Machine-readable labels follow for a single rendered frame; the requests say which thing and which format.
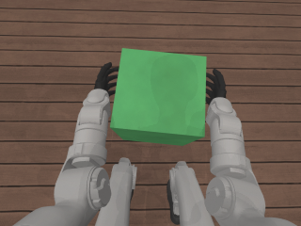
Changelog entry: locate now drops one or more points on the robot left forearm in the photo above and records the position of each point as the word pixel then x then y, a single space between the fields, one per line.
pixel 88 148

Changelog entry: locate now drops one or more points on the right robot upper arm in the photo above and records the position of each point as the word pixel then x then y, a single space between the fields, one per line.
pixel 235 202

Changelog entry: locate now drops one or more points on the robot right hand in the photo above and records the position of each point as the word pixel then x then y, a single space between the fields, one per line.
pixel 218 87

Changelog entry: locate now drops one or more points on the right robot shin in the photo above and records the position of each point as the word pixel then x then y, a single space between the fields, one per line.
pixel 174 196

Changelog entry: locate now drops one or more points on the left robot upper arm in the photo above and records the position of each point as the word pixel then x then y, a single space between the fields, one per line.
pixel 79 194

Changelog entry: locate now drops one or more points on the robot right thigh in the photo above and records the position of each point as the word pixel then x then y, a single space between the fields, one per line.
pixel 192 209

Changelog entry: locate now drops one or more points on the robot left hand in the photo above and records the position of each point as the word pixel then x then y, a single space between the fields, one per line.
pixel 103 78

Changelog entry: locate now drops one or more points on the carton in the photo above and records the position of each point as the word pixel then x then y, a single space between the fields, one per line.
pixel 160 97

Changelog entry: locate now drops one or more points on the robot right forearm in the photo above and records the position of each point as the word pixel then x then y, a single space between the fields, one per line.
pixel 227 142

